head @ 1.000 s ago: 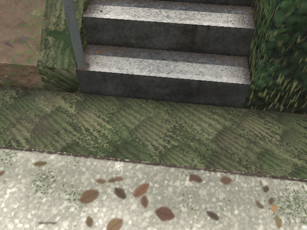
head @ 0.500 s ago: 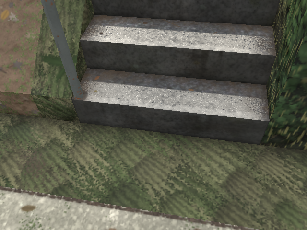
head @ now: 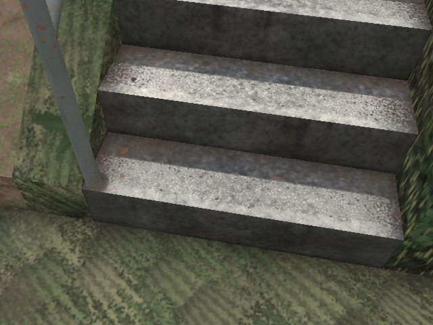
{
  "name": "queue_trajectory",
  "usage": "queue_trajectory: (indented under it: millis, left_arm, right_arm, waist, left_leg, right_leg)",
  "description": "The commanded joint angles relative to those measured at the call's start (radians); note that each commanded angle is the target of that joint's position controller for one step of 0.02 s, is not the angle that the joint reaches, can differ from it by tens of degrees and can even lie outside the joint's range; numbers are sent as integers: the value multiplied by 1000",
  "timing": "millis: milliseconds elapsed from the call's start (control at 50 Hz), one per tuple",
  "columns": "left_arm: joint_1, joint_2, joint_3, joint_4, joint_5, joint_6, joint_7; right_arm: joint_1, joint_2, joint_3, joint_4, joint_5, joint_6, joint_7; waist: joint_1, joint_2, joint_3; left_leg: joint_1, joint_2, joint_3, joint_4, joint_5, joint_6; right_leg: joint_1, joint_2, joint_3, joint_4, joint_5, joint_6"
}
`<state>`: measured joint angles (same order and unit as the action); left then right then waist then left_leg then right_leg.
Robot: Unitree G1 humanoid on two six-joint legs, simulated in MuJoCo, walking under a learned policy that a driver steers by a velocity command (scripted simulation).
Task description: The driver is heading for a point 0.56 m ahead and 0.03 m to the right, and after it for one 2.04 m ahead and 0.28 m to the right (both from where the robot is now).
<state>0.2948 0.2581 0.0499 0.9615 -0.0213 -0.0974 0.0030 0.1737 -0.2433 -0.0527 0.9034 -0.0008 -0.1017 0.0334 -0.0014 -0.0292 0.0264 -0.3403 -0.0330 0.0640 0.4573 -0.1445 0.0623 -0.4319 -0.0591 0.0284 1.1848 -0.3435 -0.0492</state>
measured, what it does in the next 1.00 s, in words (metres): walks ahead: right foot, then left foot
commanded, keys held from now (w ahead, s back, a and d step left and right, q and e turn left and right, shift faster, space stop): w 0.60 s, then no key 0.40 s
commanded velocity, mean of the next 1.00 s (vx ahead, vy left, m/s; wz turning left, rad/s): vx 0.40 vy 0.00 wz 0.00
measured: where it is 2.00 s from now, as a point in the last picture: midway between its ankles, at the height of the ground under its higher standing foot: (244, 321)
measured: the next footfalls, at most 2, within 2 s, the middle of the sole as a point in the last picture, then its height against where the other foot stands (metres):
right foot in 0.42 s outside the picture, level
left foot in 0.84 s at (202, 296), level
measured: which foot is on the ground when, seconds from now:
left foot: down 0.00-0.44, up 0.46-0.82, down 0.84-1.00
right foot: up 0.00-0.40, down 0.42-0.86, up 0.88-1.00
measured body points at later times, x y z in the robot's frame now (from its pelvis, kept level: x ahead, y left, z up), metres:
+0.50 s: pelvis +0.28 -0.06 -0.01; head +0.31 -0.06 +0.44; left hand +0.46 +0.20 -0.11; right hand +0.29 -0.33 -0.15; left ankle +0.12 +0.08 -0.66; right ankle +0.36 -0.15 -0.74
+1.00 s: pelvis +0.45 -0.04 +0.00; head +0.47 -0.03 +0.45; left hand +0.55 +0.21 -0.15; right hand +0.56 -0.29 -0.13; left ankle +0.52 +0.05 -0.74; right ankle +0.40 -0.18 -0.69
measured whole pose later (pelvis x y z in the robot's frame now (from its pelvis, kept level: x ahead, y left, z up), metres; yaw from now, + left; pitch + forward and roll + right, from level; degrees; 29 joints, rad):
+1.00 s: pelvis +0.45 -0.04 +0.00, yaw -1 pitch +0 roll +0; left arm 0.14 0.25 0.00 0.98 0.01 -0.01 0.01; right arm 0.14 -0.20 0.00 0.95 -0.04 -0.03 -0.02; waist 0.00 -0.04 0.01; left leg -0.35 -0.03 0.03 0.48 -0.14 0.05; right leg -0.35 -0.03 0.03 0.92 -0.59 0.09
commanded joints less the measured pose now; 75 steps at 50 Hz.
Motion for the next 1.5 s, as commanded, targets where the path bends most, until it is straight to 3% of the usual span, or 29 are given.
queue_trajectory:
  millis: [20, 80, 200, 280, 340, 400, 420, 440, 460, 480, 520, 540, 580, 680, 760, 820, 840, 860, 880, 900, 920, 980, 1060, 1120, 1140, 1160, 1200, 1260, 1500]
  left_arm:
    - [45, 53, 23, -50, 6, 10, 10]
    - [-53, 55, 24, -89, 18, 21, 15]
    - [-269, 34, 14, -146, 14, 6, -3]
    - [-395, 49, 5, -189, 5, -5, -25]
    - [-410, 69, 4, -210, 4, -19, -46]
    - [-177, 143, 40, -146, 11, -27, -40]
    - [3, 200, 59, -101, 23, -27, -30]
    - [121, 308, 85, -76, 44, -21, -26]
    - [137, 232, 63, -67, 38, -15, -22]
    - [57, 188, 44, -77, 24, -18, -18]
    - [-98, 132, 22, -109, 26, -17, -18]
    - [-134, 113, 13, -112, 32, -22, -19]
    - [-133, 128, 13, -95, 38, -29, -21]
    - [-125, 145, 9, -68, 29, -21, -2]
    - [-56, 133, -4, -30, 45, -5, -8]
    - [-141, 129, -11, -46, 24, 3, -7]
    - [-135, 120, -16, -43, 19, 1, -7]
    - [-91, 106, -25, -47, 36, -10, -8]
    - [87, 3, -55, -10, 51, -11, -19]
    - [70, 43, -44, 10, 28, 8, -21]
    - [20, 101, -30, 5, 10, 33, -13]
    - [-42, 82, -24, 15, 29, 120, 29]
    - [-37, 18, -32, 59, 33, 124, 39]
    - [-67, 91, -22, 55, 59, 124, 26]
    - [-57, 115, -14, 76, 48, 123, 16]
    - [-58, 69, -23, 82, 45, 113, 5]
    - [-95, 66, -26, 88, 56, 84, -14]
    - [-74, 58, -31, 101, 46, 55, -23]
    - [17, 67, -47, 112, 40, 45, -15]
  right_arm:
    - [16, -82, -13, -24, -8, -16, 4]
    - [59, -138, -26, -2, -7, -21, -13]
    - [154, -156, -24, 34, 13, -8, -38]
    - [226, -153, -23, 74, 14, 11, -45]
    - [206, -180, -32, 78, 15, 24, -54]
    - [158, -181, -31, 64, 6, 35, -54]
    - [151, -162, -18, 38, -7, 34, -55]
    - [245, -38, 22, 12, -16, 13, -41]
    - [229, -78, 14, 35, 6, -17, -32]
    - [148, -164, -7, 9, 40, -36, -23]
    - [50, -156, -10, -9, 26, -32, -34]
    - [55, -147, -16, -7, 13, -17, -43]
    - [92, -95, -6, 6, 7, 4, -47]
    - [-33, -65, 4, -46, -14, 16, -48]
    - [5, -67, 9, -15, -5, 49, -53]
    - [-21, -99, 1, -25, -29, 55, -60]
    - [22, -117, -8, -10, -38, 49, -63]
    - [94, -189, -22, 8, -47, 44, -71]
    - [136, -184, -9, 34, -64, 53, -80]
    - [127, -102, 16, 23, -63, 50, -65]
    - [50, -80, 24, 9, -43, 43, -49]
    - [-113, -80, 31, -17, -31, 61, -49]
    - [-78, -72, 37, 3, -34, 86, -71]
    - [25, -69, 38, 44, -19, 83, -65]
    - [41, -67, 35, 39, -16, 92, -66]
    - [0, -66, 35, 41, -16, 99, -71]
    - [2, -32, 40, 42, -19, 104, -82]
    - [43, -54, 30, 61, -15, 112, -88]
    - [94, -61, 22, 99, -6, 129, -94]
  waist:
    - [23, 114, -61]
    - [17, 77, -15]
    - [-46, 87, 18]
    - [-82, 83, 49]
    - [-56, 108, 50]
    - [74, 112, -106]
    - [141, 68, -240]
    - [110, -200, -374]
    - [125, -209, -433]
    - [110, -133, -283]
    - [51, -16, -109]
    - [13, -24, -80]
    - [-15, -37, -73]
    - [-23, -33, -44]
    - [-9, -94, -135]
    - [-48, -77, -106]
    - [-71, -51, -110]
    - [-69, 37, -173]
    - [20, 268, -285]
    - [2, 202, -332]
    - [4, 138, -260]
    - [53, 133, -110]
    - [56, 158, -97]
    - [17, 116, -54]
    - [-8, 46, -15]
    - [15, 51, 27]
    - [-11, -14, 21]
    - [-17, -28, -9]
    - [-9, 18, -11]
  left_leg:
    - [139, 253, -277, -301, 95, 164]
    - [137, 261, -232, -343, 174, 186]
    - [209, 215, -132, -362, 158, 134]
    - [337, 258, -143, -332, 136, 130]
    - [422, 299, -154, -273, 226, 111]
    - [413, 239, -100, 20, 632, 65]
    - [231, 191, -72, 265, 509, 34]
    - [-215, 23, -14, 660, 42, -46]
    - [-357, -6, -154, 824, -424, -38]
    - [-437, 60, -179, 863, -367, -21]
    - [-378, 150, -128, 764, -209, -22]
    - [-301, 175, -132, 712, -173, -26]
    - [-230, 181, -120, 669, -132, -39]
    - [-126, 117, -49, 326, 90, -80]
    - [23, 56, -48, 259, 154, -80]
    - [85, 28, -50, 70, 134, -28]
    - [153, 28, -59, -85, 264, -4]
    - [348, 148, -180, -46, 764, 29]
    - [554, 380, -385, 43, 1246, 214]
    - [473, 428, -437, 16, 1115, 286]
    - [360, 390, -401, -24, 869, 268]
    - [32, 286, -309, -141, 270, 154]
    - [-32, 185, -217, -143, 23, 81]
    - [-35, 133, -206, -147, -261, -10]
    - [-1, 98, -167, -177, -315, -27]
    - [36, 84, -151, -150, -304, -40]
    - [103, 70, -130, -99, -167, -32]
    - [166, 69, -125, -66, -24, -21]
    - [187, 66, -120, -53, 88, -42]
  right_leg:
    - [-139, -95, 38, -26, 91, -2]
    - [-228, -105, 29, -148, 197, 27]
    - [-224, -55, -18, -519, 460, 44]
    - [-244, -31, -24, -643, 427, 33]
    - [-220, -21, -19, -695, 331, 0]
    - [123, 60, -80, -742, 296, -59]
    - [435, -30, 18, -693, 341, -104]
    - [846, -291, 452, -728, 287, -265]
    - [885, -344, 677, -853, 225, -302]
    - [765, -301, 544, -881, 145, -243]
    - [461, -231, 318, -950, 288, -193]
    - [356, -198, 249, -986, 365, -176]
    - [267, -171, 162, -1025, 473, -184]
    - [166, -76, -44, -993, 848, -151]
    - [244, -119, -42, -905, 876, -147]
    - [267, -116, -4, -759, 880, -104]
    - [284, -72, -6, -661, 839, -62]
    - [175, -19, -22, -500, 612, -6]
    - [0, 47, -13, -265, -116, 49]
    - [6, 32, 57, -148, -347, 86]
    - [-5, 12, 68, -104, -379, 106]
    - [107, -18, 33, -236, -263, 170]
    - [278, 31, -41, -600, 29, 157]
    - [310, -19, 8, -749, 177, 106]
    - [208, -2, -4, -739, 10, 75]
    - [143, 3, 3, -772, -50, 58]
    - [115, -4, 15, -818, 11, 65]
    - [130, -1, 15, -828, 88, 70]
    - [190, 8, 11, -837, 265, 53]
